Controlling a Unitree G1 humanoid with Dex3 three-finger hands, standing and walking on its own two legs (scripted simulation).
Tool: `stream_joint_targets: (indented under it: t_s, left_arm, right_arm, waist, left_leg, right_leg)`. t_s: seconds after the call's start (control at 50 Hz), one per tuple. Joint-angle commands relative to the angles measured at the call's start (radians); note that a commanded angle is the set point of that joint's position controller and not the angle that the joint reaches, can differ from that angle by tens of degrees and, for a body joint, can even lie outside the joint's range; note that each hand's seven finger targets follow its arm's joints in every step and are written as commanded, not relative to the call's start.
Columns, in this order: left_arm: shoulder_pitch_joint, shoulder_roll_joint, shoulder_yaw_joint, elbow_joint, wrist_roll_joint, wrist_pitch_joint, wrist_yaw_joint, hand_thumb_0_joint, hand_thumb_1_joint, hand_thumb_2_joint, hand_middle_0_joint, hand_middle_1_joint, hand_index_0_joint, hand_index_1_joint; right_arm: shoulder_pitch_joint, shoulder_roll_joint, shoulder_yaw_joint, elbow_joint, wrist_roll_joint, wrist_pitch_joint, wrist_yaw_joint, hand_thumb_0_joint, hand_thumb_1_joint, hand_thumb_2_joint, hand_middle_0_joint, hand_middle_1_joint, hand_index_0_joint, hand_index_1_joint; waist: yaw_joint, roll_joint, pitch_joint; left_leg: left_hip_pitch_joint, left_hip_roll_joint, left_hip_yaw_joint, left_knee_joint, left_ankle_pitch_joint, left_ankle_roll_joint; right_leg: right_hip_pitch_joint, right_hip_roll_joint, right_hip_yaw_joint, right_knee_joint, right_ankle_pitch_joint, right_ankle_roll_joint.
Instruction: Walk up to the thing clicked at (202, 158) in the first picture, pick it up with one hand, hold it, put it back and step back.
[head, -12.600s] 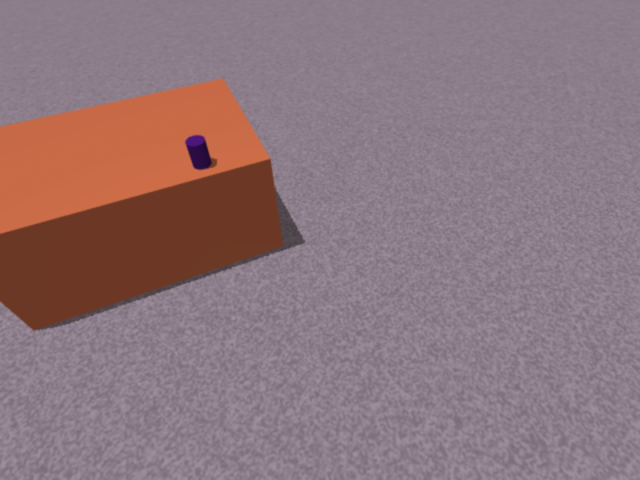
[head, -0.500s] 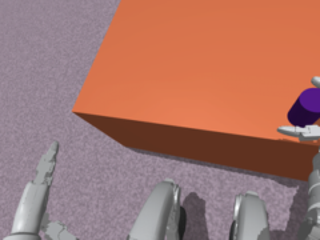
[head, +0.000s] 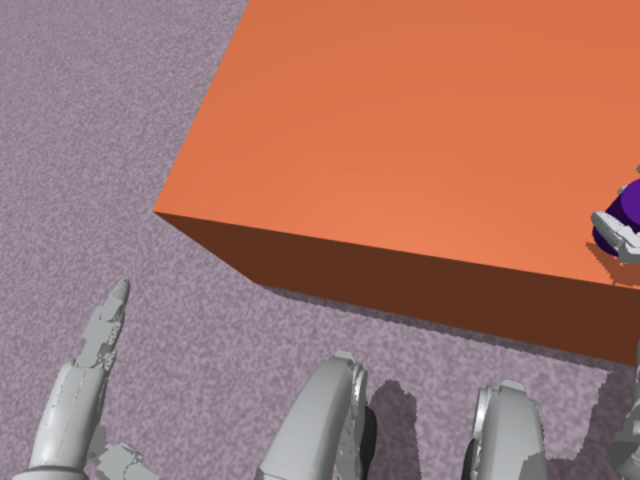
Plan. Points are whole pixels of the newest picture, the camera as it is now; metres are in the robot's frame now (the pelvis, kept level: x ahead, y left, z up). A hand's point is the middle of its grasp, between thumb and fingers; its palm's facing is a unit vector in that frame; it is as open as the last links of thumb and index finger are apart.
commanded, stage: settle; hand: right
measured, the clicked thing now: (636, 220) +0.47 -0.25 -0.07
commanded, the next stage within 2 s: lift in 0.76 s
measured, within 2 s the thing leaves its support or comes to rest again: leaves its support in 0.10 s
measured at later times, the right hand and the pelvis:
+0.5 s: hand out of the picture +0.47 -0.25 +0.01, palm faces +0.29 +0.96 +0.00, open 8.9 cm; pelvis +0.01 +0.00 +0.04, yaw -1 degrees
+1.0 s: hand out of the picture +0.48 -0.25 +0.04, palm faces +0.30 +0.96 +0.00, open 9.0 cm; pelvis +0.02 +0.00 +0.06, yaw -1 degrees
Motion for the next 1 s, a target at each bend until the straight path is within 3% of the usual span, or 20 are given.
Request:
stream_joint_targets:
  t_s: [0.0, 0.06, 0.1, 0.14, 0.2, 0.24, 0.26, 0.3, 0.34, 0.38, 0.44, 0.48, 0.54, 0.58, 0.66, 0.76, 0.82, 0.88, 0.92, 0.98]
  left_arm:
    - [0.052, 0.211, 0.198, -0.147, -0.012, -0.053, 0.035, 0.000, -0.564, 0.067, -0.056, -0.053, -0.048, -0.062]
    - [0.059, 0.173, 0.160, -0.141, -0.014, -0.053, 0.035, 0.000, -0.562, 0.066, -0.055, -0.052, -0.047, -0.060]
    - [0.068, 0.158, 0.143, -0.111, -0.014, -0.048, 0.036, 0.000, -0.561, 0.067, -0.055, -0.051, -0.046, -0.060]
    - [0.060, 0.170, 0.154, -0.106, -0.011, -0.046, 0.043, 0.000, -0.555, 0.062, -0.056, -0.052, -0.049, -0.059]
    - [0.061, 0.159, 0.139, -0.086, -0.006, -0.038, 0.041, 0.000, -0.558, 0.064, -0.055, -0.052, -0.048, -0.060]
    - [0.036, 0.162, 0.134, -0.097, -0.006, -0.039, 0.044, 0.000, -0.559, 0.063, -0.055, -0.051, -0.047, -0.058]
    - [0.027, 0.184, 0.158, -0.114, -0.004, -0.040, 0.047, 0.000, -0.559, 0.062, -0.055, -0.051, -0.048, -0.059]
    - [0.051, 0.160, 0.136, -0.066, -0.002, -0.036, 0.043, 0.000, -0.562, 0.064, -0.054, -0.051, -0.047, -0.059]
    - [0.049, 0.153, 0.126, -0.037, -0.006, -0.036, 0.044, 0.000, -0.565, 0.064, -0.054, -0.050, -0.045, -0.059]
    - [0.025, 0.180, 0.140, -0.101, -0.003, -0.038, 0.047, 0.000, -0.565, 0.063, -0.053, -0.049, -0.044, -0.058]
    - [0.053, 0.149, 0.115, -0.043, -0.004, -0.032, 0.045, 0.000, -0.567, 0.066, -0.050, -0.048, -0.041, -0.058]
    - [0.032, 0.158, 0.118, -0.062, -0.005, -0.034, 0.050, 0.000, -0.566, 0.063, -0.050, -0.047, -0.041, -0.056]
    - [0.041, 0.145, 0.100, -0.046, -0.001, -0.027, 0.048, 0.000, -0.560, 0.060, -0.048, -0.049, -0.041, -0.057]
    - [0.034, 0.158, 0.110, -0.044, -0.001, -0.025, 0.052, 0.000, -0.563, 0.062, -0.049, -0.048, -0.041, -0.056]
    - [0.029, 0.158, 0.112, -0.014, 0.002, -0.015, 0.051, 0.000, -0.566, 0.063, -0.048, -0.047, -0.039, -0.057]
    - [0.040, 0.121, 0.070, 0.024, 0.006, -0.007, 0.047, 0.000, -0.564, 0.062, -0.048, -0.048, -0.040, -0.057]
    - [0.014, 0.160, 0.101, -0.031, 0.008, -0.011, 0.054, 0.000, -0.567, 0.063, -0.048, -0.047, -0.038, -0.057]
    - [0.034, 0.131, 0.090, 0.023, 0.005, -0.006, 0.050, 0.000, -0.553, 0.054, -0.050, -0.054, -0.047, -0.057]
    - [0.003, 0.171, 0.117, -0.041, 0.005, -0.010, 0.055, 0.000, -0.552, 0.053, -0.048, -0.052, -0.045, -0.055]
    - [0.045, 0.122, 0.084, 0.045, 0.004, 0.002, 0.046, 0.000, -0.550, 0.053, -0.049, -0.053, -0.046, -0.056]
  right_arm:
    - [-0.250, -0.200, 0.008, -0.226, 0.012, -0.049, -0.013, 0.000, -0.259, -1.215, 1.237, 1.333, 1.273, 1.333]
    - [-0.315, -0.219, 0.020, -0.326, 0.011, -0.049, -0.023, 0.000, -0.226, -1.177, 1.237, 1.312, 1.271, 1.313]
    - [-0.285, -0.157, 0.058, -0.280, 0.014, -0.036, -0.022, 0.000, -0.233, -1.172, 1.241, 1.308, 1.274, 1.309]
    - [-0.306, -0.221, 0.033, -0.319, 0.006, -0.037, -0.031, 0.000, -0.237, -1.170, 1.245, 1.306, 1.278, 1.307]
    - [-0.295, -0.152, 0.072, -0.253, 0.012, -0.023, -0.030, 0.000, -0.280, -1.223, 1.279, 1.354, 1.313, 1.355]
    - [-0.308, -0.202, 0.039, -0.275, 0.011, -0.027, -0.038, 0.000, -0.302, -1.251, 1.297, 1.380, 1.332, 1.381]
    - [-0.307, -0.208, 0.036, -0.262, 0.008, -0.025, -0.040, 0.000, -0.295, -1.235, 1.291, 1.367, 1.325, 1.368]
    - [-0.289, -0.147, 0.075, -0.212, 0.012, -0.018, -0.030, 0.000, -0.296, -1.242, 1.282, 1.367, 1.318, 1.368]
    - [-0.301, -0.152, 0.065, -0.198, 0.020, -0.018, -0.024, 0.000, -0.312, -1.230, 1.286, 1.360, 1.318, 1.361]
    - [-0.313, -0.205, 0.035, -0.228, 0.015, -0.019, -0.029, 0.000, -0.304, -1.242, 1.288, 1.371, 1.323, 1.372]
    - [-0.305, -0.141, 0.074, -0.196, 0.024, -0.016, -0.013, 0.000, -0.318, -1.257, 1.278, 1.377, 1.313, 1.378]
    - [-0.311, -0.202, 0.037, -0.221, 0.022, -0.017, -0.017, 0.000, -0.348, -1.271, 1.276, 1.383, 1.309, 1.384]
    - [-0.325, -0.155, 0.071, -0.218, 0.024, -0.015, -0.013, 0.000, -0.341, -1.295, 1.287, 1.407, 1.322, 1.408]
    - [-0.326, -0.195, 0.051, -0.241, 0.018, -0.015, -0.023, 0.000, -0.338, -1.273, 1.268, 1.383, 1.302, 1.384]
    - [-0.320, -0.162, 0.065, -0.222, 0.020, -0.012, -0.029, 0.000, -0.353, -1.283, 1.266, 1.387, 1.300, 1.388]
    - [-0.323, -0.133, 0.088, -0.194, 0.021, -0.012, -0.033, 0.000, -0.369, -1.310, 1.267, 1.405, 1.302, 1.406]
    - [-0.335, -0.180, 0.064, -0.239, 0.015, -0.016, -0.042, 0.000, -0.366, -1.306, 1.256, 1.398, 1.291, 1.399]
    - [-0.312, -0.116, 0.094, -0.199, 0.025, -0.009, -0.035, 0.000, -0.331, -1.299, 1.284, 1.409, 1.315, 1.409]
    - [-0.321, -0.177, 0.061, -0.268, 0.021, -0.014, -0.045, 0.000, -0.319, -1.281, 1.275, 1.394, 1.305, 1.394]
    - [-0.273, -0.075, 0.116, -0.207, 0.027, -0.001, -0.039, 0.000, -0.330, -1.283, 1.279, 1.395, 1.309, 1.396]
  waist:
    - [-0.039, -0.336, -0.530]
    - [-0.048, -0.354, -0.570]
    - [-0.040, -0.321, -0.510]
    - [-0.053, -0.350, -0.530]
    - [-0.043, -0.331, -0.459]
    - [-0.065, -0.328, -0.475]
    - [-0.045, -0.301, -0.491]
    - [-0.049, -0.294, -0.442]
    - [-0.045, -0.268, -0.425]
    - [-0.056, -0.254, -0.495]
    - [-0.048, -0.253, -0.456]
    - [-0.071, -0.253, -0.508]
    - [-0.069, -0.276, -0.494]
    - [-0.078, -0.277, -0.526]
    - [-0.077, -0.278, -0.488]
    - [-0.082, -0.274, -0.448]
    - [-0.078, -0.257, -0.518]
    - [-0.069, -0.240, -0.455]
    - [-0.078, -0.254, -0.537]
    - [-0.088, -0.260, -0.444]
  left_leg:
    - [0.247, -0.053, -0.011, -0.192, 0.182, 0.042]
    - [0.282, -0.051, -0.013, -0.210, 0.220, 0.039]
    - [0.278, -0.051, -0.014, -0.228, 0.211, 0.038]
    - [0.281, -0.048, -0.018, -0.232, 0.215, 0.038]
    - [0.289, -0.048, -0.017, -0.260, 0.187, 0.040]
    - [0.299, -0.046, -0.019, -0.263, 0.190, 0.041]
    - [0.319, -0.047, -0.018, -0.270, 0.215, 0.035]
    - [0.319, -0.045, -0.018, -0.281, 0.209, 0.038]
    - [0.316, -0.045, -0.016, -0.285, 0.215, 0.037]
    - [0.364, -0.047, -0.017, -0.298, 0.232, 0.035]
    - [0.376, -0.046, -0.019, -0.309, 0.252, 0.035]
    - [0.409, -0.045, -0.030, -0.316, 0.277, 0.031]
    - [0.408, -0.045, -0.026, -0.320, 0.276, 0.036]
    - [0.419, -0.046, -0.024, -0.322, 0.295, 0.034]
    - [0.397, -0.050, -0.018, -0.338, 0.267, 0.037]
    - [0.423, -0.048, -0.026, -0.356, 0.268, 0.036]
    - [0.471, -0.048, -0.029, -0.366, 0.296, 0.032]
    - [0.471, -0.047, -0.034, -0.384, 0.295, 0.029]
    - [0.509, -0.046, -0.036, -0.388, 0.324, 0.027]
    - [0.474, -0.051, -0.022, -0.395, 0.304, 0.034]
  right_leg:
    - [0.519, 0.048, 0.025, -0.277, 0.197, 0.004]
    - [0.568, 0.046, 0.021, -0.277, 0.248, 0.004]
    - [0.547, 0.049, 0.018, -0.288, 0.220, 0.002]
    - [0.590, 0.045, 0.017, -0.295, 0.245, 0.006]
    - [0.566, 0.050, 0.015, -0.332, 0.193, 0.006]
    - [0.580, 0.049, 0.017, -0.343, 0.205, 0.006]
    - [0.595, 0.047, 0.018, -0.333, 0.228, 0.002]
    - [0.576, 0.050, 0.015, -0.349, 0.219, 0.002]
    - [0.565, 0.050, 0.017, -0.349, 0.230, 0.000]
    - [0.601, 0.050, 0.020, -0.359, 0.247, -0.003]
    - [0.579, 0.053, 0.016, -0.365, 0.257, -0.007]
    - [0.597, 0.052, 0.010, -0.356, 0.285, -0.008]
    - [0.615, 0.056, 0.009, -0.376, 0.292, -0.002]
    - [0.650, 0.052, 0.011, -0.377, 0.327, -0.002]
    - [0.665, 0.049, 0.015, -0.404, 0.311, 0.002]
    - [0.637, 0.054, 0.004, -0.419, 0.287, 0.000]
    - [0.681, 0.052, 0.006, -0.417, 0.315, -0.002]
    - [0.643, 0.054, 0.003, -0.419, 0.301, -0.007]
    - [0.706, 0.050, 0.006, -0.424, 0.342, -0.005]
    - [0.703, 0.054, 0.003, -0.457, 0.344, 0.002]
